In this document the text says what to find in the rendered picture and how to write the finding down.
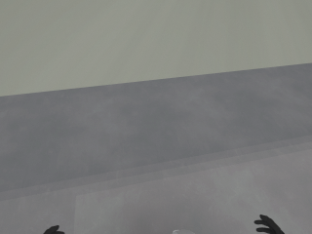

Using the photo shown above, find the robot right hand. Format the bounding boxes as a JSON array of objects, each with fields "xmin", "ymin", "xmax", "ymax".
[{"xmin": 254, "ymin": 214, "xmax": 285, "ymax": 234}]

